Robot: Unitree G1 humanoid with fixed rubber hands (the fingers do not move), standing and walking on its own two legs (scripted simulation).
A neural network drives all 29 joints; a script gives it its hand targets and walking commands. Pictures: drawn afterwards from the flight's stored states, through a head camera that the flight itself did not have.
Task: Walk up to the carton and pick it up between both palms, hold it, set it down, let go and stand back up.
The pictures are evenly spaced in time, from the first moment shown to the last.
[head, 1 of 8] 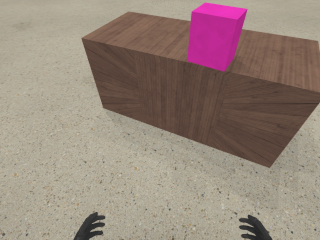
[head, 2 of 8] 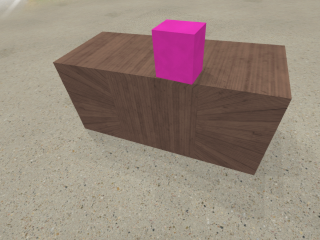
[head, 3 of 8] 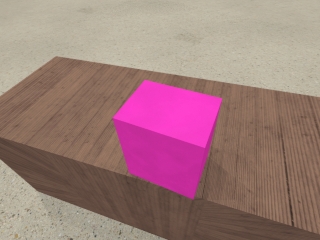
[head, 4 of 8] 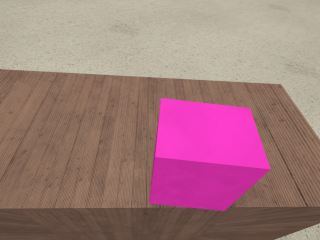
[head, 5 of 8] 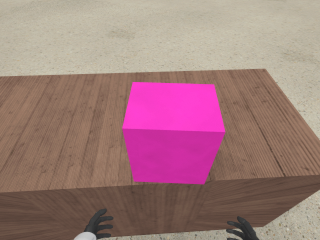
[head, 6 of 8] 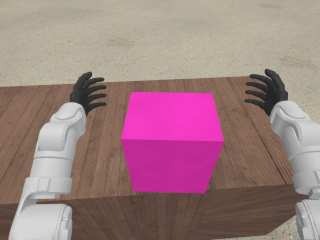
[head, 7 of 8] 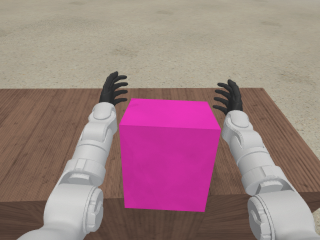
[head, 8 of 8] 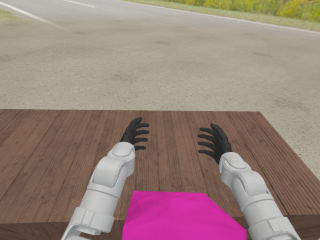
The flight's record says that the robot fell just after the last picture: no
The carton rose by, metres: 0.02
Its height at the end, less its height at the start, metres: -0.05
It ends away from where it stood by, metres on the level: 0.18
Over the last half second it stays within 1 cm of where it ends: yes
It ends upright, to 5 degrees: no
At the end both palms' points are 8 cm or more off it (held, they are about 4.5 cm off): yes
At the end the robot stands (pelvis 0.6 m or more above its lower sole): yes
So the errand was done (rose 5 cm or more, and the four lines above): no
